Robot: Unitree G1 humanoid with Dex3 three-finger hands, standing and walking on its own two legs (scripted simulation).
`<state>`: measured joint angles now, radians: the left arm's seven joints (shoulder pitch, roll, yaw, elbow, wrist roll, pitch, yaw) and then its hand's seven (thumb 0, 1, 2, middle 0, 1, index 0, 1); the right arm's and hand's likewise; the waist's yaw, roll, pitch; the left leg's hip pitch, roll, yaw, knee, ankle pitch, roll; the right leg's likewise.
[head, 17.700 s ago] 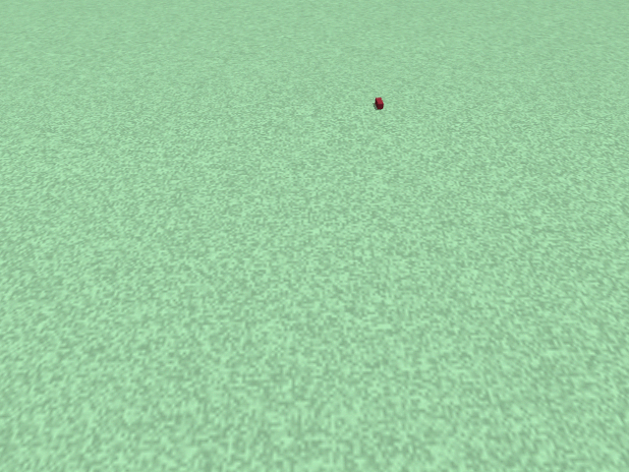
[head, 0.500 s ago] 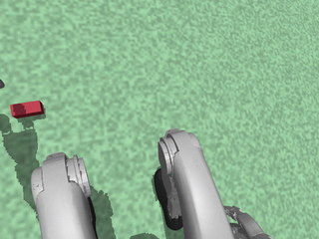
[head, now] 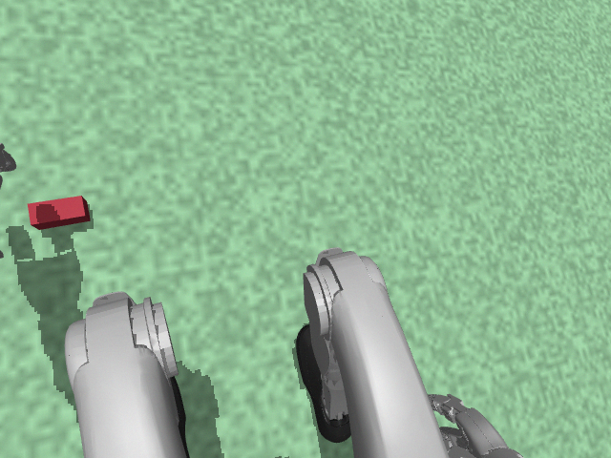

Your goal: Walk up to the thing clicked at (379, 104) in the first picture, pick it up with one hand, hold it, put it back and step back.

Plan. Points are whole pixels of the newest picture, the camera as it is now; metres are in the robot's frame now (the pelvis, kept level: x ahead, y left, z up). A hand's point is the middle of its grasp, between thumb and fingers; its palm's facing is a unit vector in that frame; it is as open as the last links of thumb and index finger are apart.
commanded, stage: rise first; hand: left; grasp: from above
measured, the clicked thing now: (60, 212) +0.48 +0.28 -0.30
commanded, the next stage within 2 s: approach in 0.20 s
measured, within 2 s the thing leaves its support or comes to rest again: neither
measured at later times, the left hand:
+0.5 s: hand out of the picture +0.44 +0.31 -0.17, palm faces -0.45 -0.04 -0.89, open 12.2 cm
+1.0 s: hand (16, 202) +0.46 +0.30 -0.18, palm faces -0.47 -0.07 -0.88, open 12.1 cm
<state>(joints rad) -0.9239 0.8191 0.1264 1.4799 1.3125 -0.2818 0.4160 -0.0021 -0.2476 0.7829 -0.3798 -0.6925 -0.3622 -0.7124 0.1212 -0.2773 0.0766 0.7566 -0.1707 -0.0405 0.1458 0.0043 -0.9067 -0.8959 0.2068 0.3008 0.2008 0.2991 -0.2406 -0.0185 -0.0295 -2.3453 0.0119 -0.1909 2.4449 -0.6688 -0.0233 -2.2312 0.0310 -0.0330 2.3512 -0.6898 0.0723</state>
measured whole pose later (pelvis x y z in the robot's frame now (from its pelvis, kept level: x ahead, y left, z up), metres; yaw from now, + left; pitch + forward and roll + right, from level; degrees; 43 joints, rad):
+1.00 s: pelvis +0.00 +0.00 -0.01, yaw +0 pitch +32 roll -9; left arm -0.96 0.79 0.13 1.49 1.24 -0.18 0.40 0.00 -0.19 0.72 -0.41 -0.67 -0.41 -0.68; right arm 0.18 -0.29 0.11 0.73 -0.17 -0.09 0.18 0.01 -0.91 -0.89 0.21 0.30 0.20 0.30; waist -0.29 0.00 0.02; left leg -2.36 0.02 -0.20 2.46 -0.67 -0.03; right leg -2.26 0.04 -0.03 2.37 -0.68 0.08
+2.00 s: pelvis +0.01 +0.00 -0.03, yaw -4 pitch +28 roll -13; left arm -1.00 0.93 0.17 1.70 1.33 -0.26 0.60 0.00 -0.29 0.81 -0.32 -0.69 -0.29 -0.71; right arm 0.12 -0.31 0.22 0.73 -0.29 -0.18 0.24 0.00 -0.90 -0.89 0.21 0.30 0.20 0.30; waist -0.36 -0.09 0.12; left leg -2.37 0.02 -0.27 2.57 -0.72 -0.03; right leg -2.24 0.07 -0.08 2.42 -0.70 0.08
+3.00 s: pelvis +0.00 +0.01 -0.02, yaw -6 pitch +26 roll -15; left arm -1.03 0.98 0.10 1.77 1.29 -0.23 0.67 0.00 -0.06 0.61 -0.47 -0.61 -0.47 -0.61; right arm 0.07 -0.34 0.29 0.71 -0.30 -0.27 0.30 0.00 -0.90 -0.90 0.20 0.30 0.20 0.30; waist -0.39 -0.13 0.18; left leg -2.34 0.02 -0.31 2.59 -0.72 -0.02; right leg -2.20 0.08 -0.12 2.39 -0.68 0.09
